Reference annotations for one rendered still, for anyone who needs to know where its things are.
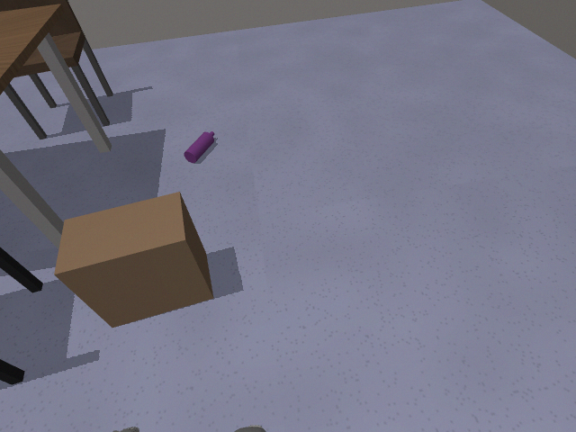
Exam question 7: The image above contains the table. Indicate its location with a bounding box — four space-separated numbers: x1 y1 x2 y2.
0 4 112 249

